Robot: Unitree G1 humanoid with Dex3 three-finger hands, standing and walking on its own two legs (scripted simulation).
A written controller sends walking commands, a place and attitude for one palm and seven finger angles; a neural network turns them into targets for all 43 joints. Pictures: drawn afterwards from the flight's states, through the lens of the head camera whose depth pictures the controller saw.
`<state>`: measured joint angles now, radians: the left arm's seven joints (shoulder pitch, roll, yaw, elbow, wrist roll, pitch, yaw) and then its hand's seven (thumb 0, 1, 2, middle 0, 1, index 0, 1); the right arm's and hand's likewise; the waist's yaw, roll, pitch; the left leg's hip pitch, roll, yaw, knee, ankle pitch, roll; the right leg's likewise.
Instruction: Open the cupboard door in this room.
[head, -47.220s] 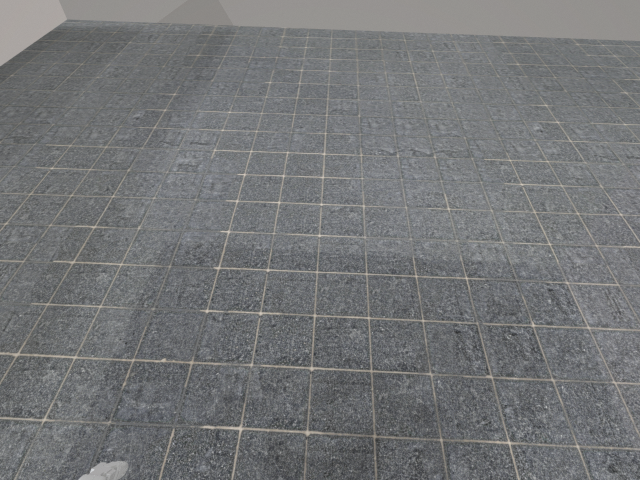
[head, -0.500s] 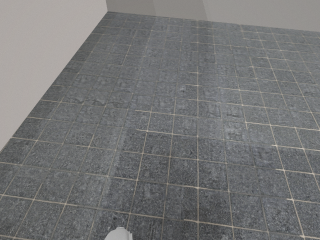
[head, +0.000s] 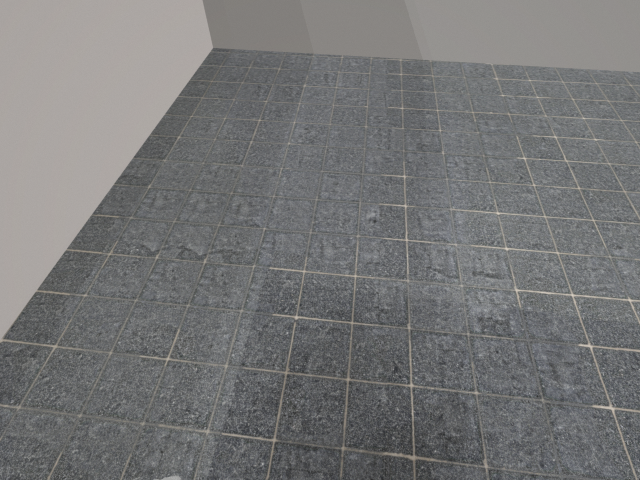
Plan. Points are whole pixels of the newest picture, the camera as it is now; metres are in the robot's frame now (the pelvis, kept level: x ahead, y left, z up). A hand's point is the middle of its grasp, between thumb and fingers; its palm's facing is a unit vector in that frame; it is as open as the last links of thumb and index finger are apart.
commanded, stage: turn to face it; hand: left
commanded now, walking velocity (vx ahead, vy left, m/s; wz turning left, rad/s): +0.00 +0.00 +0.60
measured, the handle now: out of the picture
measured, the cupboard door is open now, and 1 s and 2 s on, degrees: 46 46 46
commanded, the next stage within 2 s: none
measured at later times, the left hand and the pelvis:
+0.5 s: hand out of the picture +0.14 +0.22 -0.15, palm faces +0.32 -0.91 -0.28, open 7.4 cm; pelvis +0.09 -0.02 +0.00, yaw +17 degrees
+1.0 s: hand out of the picture +0.03 +0.16 -0.17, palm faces +0.62 -0.74 -0.26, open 7.4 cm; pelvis +0.12 -0.04 +0.00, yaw +37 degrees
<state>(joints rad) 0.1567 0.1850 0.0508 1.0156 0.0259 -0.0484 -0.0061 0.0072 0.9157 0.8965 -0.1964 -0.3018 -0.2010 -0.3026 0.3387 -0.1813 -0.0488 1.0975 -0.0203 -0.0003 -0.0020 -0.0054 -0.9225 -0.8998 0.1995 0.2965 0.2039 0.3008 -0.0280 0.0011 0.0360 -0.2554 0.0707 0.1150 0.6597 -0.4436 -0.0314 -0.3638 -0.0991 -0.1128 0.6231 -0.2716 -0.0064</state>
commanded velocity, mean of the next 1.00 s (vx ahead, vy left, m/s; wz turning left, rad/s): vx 0.00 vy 0.00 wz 0.60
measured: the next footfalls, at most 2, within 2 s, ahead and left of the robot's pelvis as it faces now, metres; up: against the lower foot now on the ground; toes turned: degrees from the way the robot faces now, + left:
left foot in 0.24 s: +0.12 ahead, +0.13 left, +0.00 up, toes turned +17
right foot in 0.54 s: +0.18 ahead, -0.14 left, +0.00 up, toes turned +16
